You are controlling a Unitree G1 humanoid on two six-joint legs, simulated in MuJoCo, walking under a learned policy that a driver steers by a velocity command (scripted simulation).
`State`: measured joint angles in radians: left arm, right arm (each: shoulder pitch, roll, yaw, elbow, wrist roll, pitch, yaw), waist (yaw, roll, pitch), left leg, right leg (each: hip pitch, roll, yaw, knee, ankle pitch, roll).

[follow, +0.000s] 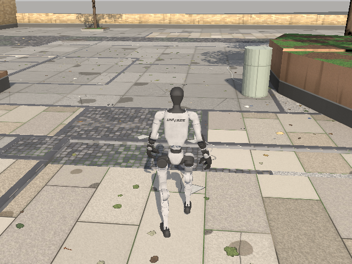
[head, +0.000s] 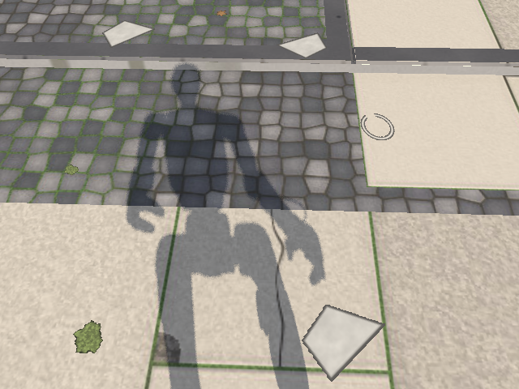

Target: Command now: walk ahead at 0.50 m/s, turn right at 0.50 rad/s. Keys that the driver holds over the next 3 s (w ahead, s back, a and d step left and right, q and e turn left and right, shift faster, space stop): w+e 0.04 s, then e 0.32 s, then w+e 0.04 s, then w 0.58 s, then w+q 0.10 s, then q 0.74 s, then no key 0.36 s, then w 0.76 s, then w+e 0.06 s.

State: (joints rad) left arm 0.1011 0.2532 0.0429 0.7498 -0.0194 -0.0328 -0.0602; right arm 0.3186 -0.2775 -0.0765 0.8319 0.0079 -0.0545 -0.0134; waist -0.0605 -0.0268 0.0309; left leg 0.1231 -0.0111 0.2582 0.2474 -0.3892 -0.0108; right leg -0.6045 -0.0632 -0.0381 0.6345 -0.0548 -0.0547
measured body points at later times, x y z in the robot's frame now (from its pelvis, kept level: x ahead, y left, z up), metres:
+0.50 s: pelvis +0.23 -0.01 +0.01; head +0.25 -0.03 +0.46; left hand +0.42 +0.23 -0.09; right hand +0.33 -0.32 -0.09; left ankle +0.35 +0.08 -0.72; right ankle +0.16 -0.10 -0.73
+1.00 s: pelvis +0.41 -0.11 +0.00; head +0.44 -0.13 +0.45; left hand +0.72 +0.02 -0.06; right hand +0.30 -0.38 -0.12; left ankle +0.35 +0.08 -0.72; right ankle +0.45 -0.24 -0.73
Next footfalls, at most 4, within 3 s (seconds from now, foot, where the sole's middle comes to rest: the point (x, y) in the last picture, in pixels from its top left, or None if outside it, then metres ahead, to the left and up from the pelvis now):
0.04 right None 0.20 -0.10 -0.76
0.52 left None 0.38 0.06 -0.76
0.98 right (364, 375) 0.48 -0.25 -0.76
1.44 left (297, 279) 0.76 -0.11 -0.76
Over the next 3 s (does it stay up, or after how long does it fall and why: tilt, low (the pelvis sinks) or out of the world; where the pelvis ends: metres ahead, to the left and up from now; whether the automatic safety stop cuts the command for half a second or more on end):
stays up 0.92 -0.15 -0.01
